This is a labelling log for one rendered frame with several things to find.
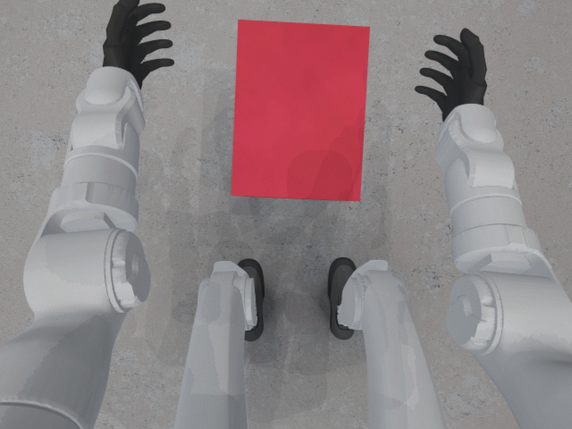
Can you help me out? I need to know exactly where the left robot upper arm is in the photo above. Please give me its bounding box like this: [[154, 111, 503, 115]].
[[0, 228, 151, 429]]

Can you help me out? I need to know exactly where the right robot upper arm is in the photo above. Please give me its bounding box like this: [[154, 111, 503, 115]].
[[445, 270, 572, 429]]

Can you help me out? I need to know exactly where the carton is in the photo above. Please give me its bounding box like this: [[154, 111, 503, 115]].
[[231, 20, 370, 201]]

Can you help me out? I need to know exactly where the right robot forearm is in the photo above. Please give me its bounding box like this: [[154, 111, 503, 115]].
[[434, 104, 572, 306]]

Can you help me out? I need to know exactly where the left robot forearm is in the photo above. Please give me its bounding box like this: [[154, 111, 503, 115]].
[[23, 66, 146, 311]]

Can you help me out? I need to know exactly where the robot left hand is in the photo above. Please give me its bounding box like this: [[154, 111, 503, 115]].
[[103, 0, 174, 90]]

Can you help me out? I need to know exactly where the robot right foot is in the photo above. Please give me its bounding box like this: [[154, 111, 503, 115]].
[[328, 257, 357, 340]]

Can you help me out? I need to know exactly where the robot right hand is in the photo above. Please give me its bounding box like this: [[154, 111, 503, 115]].
[[415, 28, 487, 122]]

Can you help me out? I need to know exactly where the robot left shin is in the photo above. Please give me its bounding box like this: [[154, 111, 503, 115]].
[[198, 261, 257, 331]]

